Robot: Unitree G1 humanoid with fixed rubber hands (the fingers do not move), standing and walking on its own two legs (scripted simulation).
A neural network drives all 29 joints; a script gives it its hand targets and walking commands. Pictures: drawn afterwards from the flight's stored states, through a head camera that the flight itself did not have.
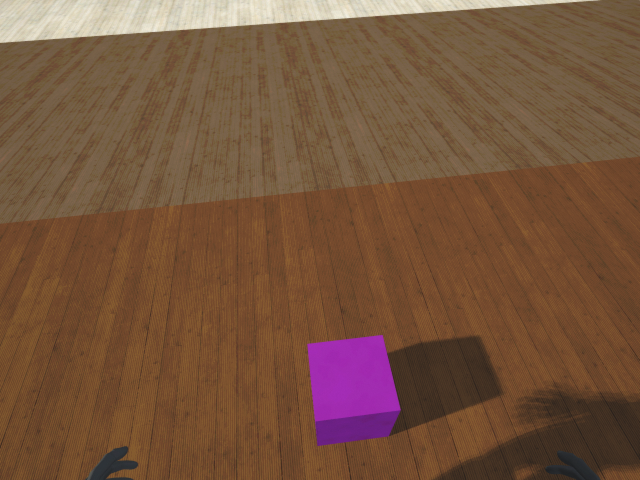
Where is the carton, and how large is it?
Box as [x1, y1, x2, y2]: [307, 335, 400, 445]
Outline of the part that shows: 382,335 307,344 317,445 388,435 400,409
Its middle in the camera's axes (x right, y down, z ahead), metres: +0.08 +0.44 +1.10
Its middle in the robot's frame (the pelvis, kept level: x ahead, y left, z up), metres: +0.43 -0.04 -0.66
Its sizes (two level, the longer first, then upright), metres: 0.210 0.200 0.250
